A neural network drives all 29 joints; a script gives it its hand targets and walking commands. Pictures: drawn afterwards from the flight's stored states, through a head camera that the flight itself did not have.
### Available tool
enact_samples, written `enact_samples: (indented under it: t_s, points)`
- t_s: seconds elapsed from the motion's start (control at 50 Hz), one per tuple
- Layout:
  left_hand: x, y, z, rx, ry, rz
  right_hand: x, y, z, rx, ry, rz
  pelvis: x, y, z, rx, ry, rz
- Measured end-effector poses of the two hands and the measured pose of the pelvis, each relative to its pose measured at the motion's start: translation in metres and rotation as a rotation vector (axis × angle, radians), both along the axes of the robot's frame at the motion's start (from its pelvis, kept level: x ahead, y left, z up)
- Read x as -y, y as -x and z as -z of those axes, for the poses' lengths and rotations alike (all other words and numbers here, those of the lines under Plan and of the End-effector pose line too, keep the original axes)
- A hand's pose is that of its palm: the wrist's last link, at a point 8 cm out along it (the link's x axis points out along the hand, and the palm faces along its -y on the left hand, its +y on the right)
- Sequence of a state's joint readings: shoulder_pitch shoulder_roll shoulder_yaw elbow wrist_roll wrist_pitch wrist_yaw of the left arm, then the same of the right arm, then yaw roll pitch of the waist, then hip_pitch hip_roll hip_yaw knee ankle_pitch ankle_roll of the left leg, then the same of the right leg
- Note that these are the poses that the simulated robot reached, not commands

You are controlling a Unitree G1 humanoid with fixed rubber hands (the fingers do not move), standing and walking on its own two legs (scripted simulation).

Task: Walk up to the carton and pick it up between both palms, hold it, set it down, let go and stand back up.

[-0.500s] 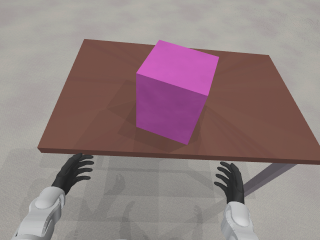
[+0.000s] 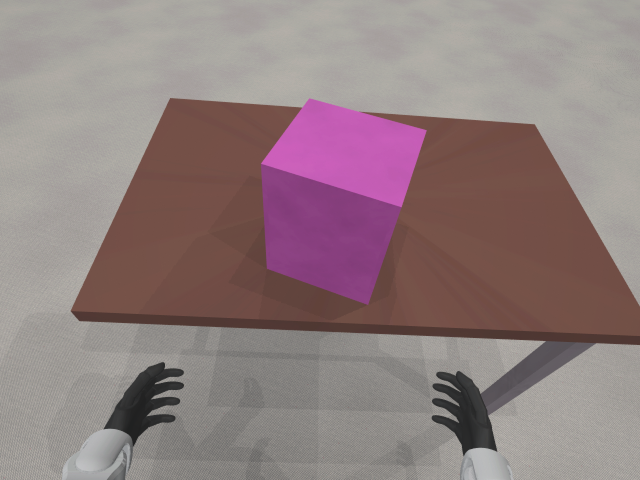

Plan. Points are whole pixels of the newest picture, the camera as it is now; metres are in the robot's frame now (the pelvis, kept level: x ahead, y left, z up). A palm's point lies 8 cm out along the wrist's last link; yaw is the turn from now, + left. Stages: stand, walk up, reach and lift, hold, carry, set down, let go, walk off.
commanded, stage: set down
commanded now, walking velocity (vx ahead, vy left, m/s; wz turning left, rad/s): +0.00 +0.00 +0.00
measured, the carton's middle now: (339, 205) +0.50 -0.01 +0.02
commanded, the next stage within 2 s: let go in 0.38 s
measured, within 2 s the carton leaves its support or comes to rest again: neither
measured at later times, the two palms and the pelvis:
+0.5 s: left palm (161, 454) +0.16 +0.20 -0.09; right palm (514, 467) +0.16 -0.24 -0.08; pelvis +0.01 -0.03 +0.00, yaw +1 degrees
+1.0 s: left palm out of the picture +0.12 +0.20 -0.09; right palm out of the picture +0.12 -0.27 -0.10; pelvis +0.00 -0.04 +0.00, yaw +1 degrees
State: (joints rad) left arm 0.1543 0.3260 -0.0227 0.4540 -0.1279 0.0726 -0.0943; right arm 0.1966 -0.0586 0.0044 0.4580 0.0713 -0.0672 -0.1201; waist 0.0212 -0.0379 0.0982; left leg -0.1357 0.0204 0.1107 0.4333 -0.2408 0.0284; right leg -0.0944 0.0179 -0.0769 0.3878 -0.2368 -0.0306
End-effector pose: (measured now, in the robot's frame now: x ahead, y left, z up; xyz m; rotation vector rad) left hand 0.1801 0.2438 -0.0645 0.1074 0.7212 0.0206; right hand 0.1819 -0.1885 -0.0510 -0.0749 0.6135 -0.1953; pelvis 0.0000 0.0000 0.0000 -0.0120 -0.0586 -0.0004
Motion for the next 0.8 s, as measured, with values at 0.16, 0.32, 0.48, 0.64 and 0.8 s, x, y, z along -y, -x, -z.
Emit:
enact_samples:
  t_s: [0.16, 0.32, 0.48, 0.64, 0.8]
  points:
    - [0.011, 0.005, 0.009, -0.05, -0.032, -0.01, 0.018, 0.011, 0.014, -0.056, 0.008, -0.039, 0.009, -0.004, -0.001, -0.004, -0.008, 0.001]
    - [0.025, 0.011, 0.017, -0.1, -0.051, -0.022, 0.033, 0.016, 0.02, -0.081, 0.032, -0.093, 0.019, -0.007, -0.002, 0.004, -0.014, -0.001]
    - [0.042, 0.021, 0.023, -0.129, -0.069, -0.058, 0.053, 0.022, 0.026, -0.129, 0.057, -0.143, 0.029, -0.006, -0.002, 0.0, -0.019, -0.009]
    - [0.052, 0.031, 0.027, -0.143, -0.068, -0.07, 0.068, 0.027, 0.024, -0.13, 0.078, -0.156, 0.039, -0.001, -0.001, -0.006, -0.025, -0.019]
    - [0.052, 0.034, 0.024, -0.133, -0.077, -0.085, 0.07, 0.033, 0.024, -0.135, 0.073, -0.166, 0.043, 0.006, -0.001, -0.007, -0.029, -0.025]
